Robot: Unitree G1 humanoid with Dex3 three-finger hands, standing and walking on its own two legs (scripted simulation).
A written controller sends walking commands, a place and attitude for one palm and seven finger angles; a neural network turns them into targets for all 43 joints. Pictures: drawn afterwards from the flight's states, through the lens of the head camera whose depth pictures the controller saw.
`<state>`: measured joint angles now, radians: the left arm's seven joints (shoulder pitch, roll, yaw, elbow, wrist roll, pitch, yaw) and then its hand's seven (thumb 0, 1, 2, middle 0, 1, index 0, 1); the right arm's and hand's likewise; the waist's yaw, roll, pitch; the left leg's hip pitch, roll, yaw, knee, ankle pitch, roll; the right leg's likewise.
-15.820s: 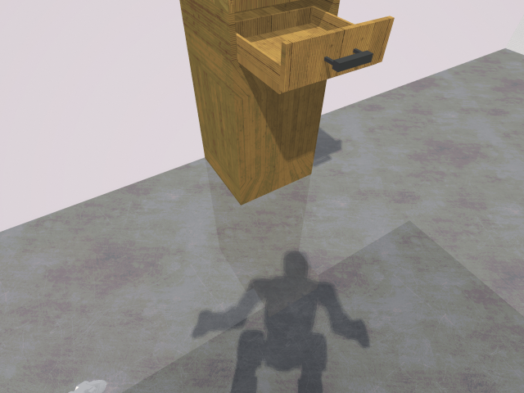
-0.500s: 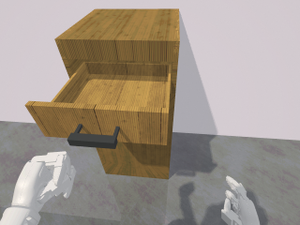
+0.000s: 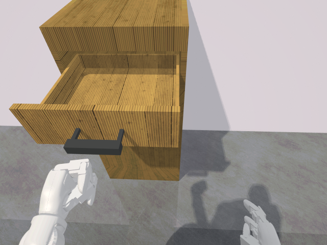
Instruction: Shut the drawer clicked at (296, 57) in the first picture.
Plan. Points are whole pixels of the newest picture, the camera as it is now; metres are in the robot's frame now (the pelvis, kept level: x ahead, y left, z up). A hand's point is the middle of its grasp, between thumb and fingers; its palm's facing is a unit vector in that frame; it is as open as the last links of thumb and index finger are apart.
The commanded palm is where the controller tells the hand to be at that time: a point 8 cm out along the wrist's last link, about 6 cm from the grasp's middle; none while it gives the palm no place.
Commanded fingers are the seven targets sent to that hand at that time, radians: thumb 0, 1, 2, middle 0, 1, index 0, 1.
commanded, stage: bring the fist close to the handle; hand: left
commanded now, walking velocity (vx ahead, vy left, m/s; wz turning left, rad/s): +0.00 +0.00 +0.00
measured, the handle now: (96, 139) +0.34 +0.20 +0.09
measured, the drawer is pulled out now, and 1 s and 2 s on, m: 0.28 0.28 0.14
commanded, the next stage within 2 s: push the drawer shut in 0.62 s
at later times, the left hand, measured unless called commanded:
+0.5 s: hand (100, 173) +0.25 +0.16 +0.09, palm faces +0.04 -1.00 -0.06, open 3.2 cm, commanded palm +0.22 +0.22 +0.09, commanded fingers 0.00 0.90 0.90 -1.40 -1.60 -1.40 -1.60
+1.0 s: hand (103, 169) +0.26 +0.16 +0.08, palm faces +0.01 -1.00 -0.05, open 3.3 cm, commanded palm +0.24 +0.22 +0.09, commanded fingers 0.00 0.90 0.90 -1.40 -1.60 -1.40 -1.60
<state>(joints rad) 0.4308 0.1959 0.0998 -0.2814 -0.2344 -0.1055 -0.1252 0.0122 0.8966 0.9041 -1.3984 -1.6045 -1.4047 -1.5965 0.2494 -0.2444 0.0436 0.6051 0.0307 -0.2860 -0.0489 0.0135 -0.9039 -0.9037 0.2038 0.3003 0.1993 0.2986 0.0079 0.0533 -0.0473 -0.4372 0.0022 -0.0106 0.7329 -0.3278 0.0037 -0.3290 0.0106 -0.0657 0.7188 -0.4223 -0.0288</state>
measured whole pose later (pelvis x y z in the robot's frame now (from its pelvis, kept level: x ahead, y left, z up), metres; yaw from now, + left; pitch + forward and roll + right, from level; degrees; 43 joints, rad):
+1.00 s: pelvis +0.00 -0.01 -0.01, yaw +0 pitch +5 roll +0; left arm 0.22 0.21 0.13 -0.01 -0.25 -0.21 -0.16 0.01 0.89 0.91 -1.40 -1.60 -1.41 -1.60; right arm 0.22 -0.25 0.04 0.60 0.03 -0.18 -0.05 0.01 -0.91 -0.90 0.20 0.30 0.20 0.30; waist -0.01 0.06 -0.06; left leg -0.51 0.01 -0.01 0.77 -0.34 -0.01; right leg -0.41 0.02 -0.06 0.77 -0.44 -0.04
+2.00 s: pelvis +0.01 +0.01 +0.00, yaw -2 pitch +8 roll -1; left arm -0.37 0.27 0.23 0.58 -0.19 -0.24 -0.13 -0.01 0.84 0.89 -1.40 -1.60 -1.40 -1.60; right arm 0.30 -0.26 0.02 0.64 0.03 -0.07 -0.03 0.01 -0.91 -0.90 0.20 0.30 0.20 0.30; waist -0.06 0.04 -0.06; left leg -0.55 0.02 0.02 0.75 -0.33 0.01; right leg -0.46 0.03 -0.03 0.73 -0.41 -0.02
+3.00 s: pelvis -0.01 +0.01 -0.02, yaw -3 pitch +15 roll -2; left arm -0.91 0.48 0.39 1.18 -0.08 -0.33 -0.13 0.05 0.87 0.92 -1.40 -1.60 -1.40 -1.60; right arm 0.42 -0.28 0.02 0.68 0.00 0.00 0.00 0.01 -0.91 -0.90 0.20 0.30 0.20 0.30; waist -0.17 0.04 -0.07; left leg -0.79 0.05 0.01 0.87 -0.35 0.01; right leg -0.68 0.05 -0.04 0.83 -0.41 -0.03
